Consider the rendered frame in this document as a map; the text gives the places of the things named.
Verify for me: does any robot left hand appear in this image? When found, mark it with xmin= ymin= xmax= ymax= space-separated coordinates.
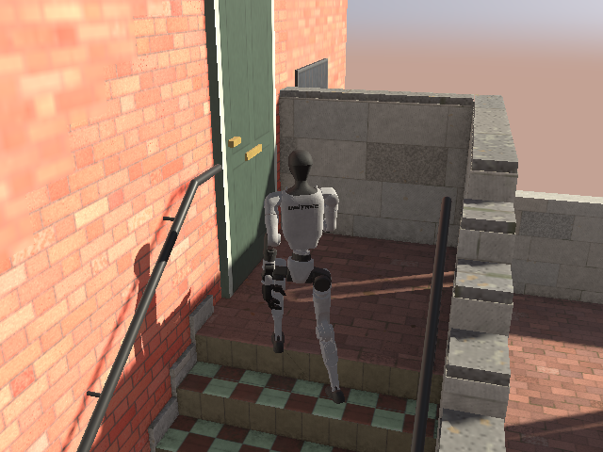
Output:
xmin=262 ymin=284 xmax=286 ymax=310

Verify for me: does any robot left forearm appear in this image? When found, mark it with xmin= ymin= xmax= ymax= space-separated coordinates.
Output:
xmin=261 ymin=233 xmax=277 ymax=285

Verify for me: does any right robot upper arm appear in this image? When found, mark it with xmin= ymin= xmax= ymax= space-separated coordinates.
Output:
xmin=320 ymin=187 xmax=339 ymax=232

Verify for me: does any robot right thigh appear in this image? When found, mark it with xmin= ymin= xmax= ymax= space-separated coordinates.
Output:
xmin=312 ymin=266 xmax=332 ymax=342

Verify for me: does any left robot upper arm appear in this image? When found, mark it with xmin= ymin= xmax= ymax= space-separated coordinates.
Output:
xmin=264 ymin=191 xmax=283 ymax=247

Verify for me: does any robot right shin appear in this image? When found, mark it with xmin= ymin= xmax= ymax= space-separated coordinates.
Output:
xmin=319 ymin=324 xmax=340 ymax=392

